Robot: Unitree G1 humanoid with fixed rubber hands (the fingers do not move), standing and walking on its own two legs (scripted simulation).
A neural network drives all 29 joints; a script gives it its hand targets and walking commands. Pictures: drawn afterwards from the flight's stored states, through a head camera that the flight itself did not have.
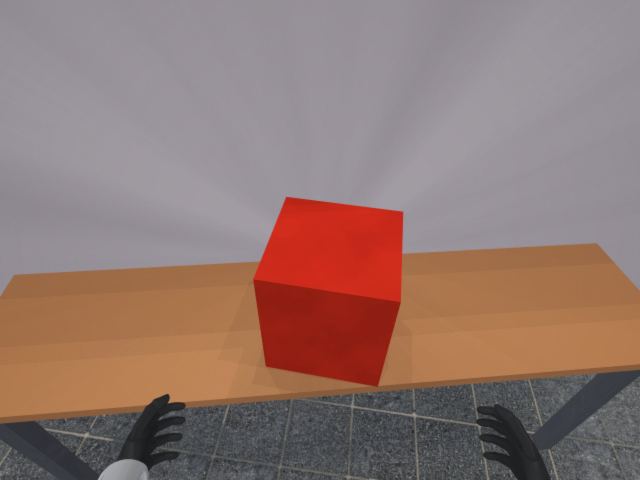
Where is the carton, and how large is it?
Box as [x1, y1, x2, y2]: [253, 197, 402, 386]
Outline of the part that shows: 286,197 253,279 266,366 377,386 400,302 402,212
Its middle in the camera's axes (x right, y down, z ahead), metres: +0.03 +0.10 +0.69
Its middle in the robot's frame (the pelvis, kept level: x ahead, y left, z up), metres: +0.47 -0.02 -0.07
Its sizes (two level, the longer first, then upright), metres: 0.210 0.200 0.250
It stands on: a table, 0.58 m high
